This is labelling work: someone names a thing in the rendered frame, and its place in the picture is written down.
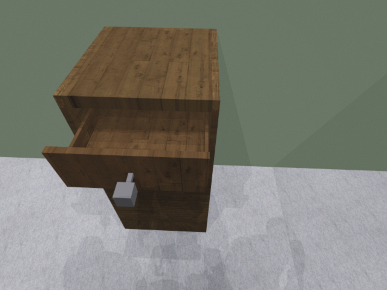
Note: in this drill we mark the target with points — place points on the drawer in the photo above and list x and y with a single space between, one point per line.
165 150

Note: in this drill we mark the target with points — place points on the handle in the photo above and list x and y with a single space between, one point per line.
125 193

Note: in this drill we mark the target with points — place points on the cabinet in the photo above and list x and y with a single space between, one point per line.
153 69

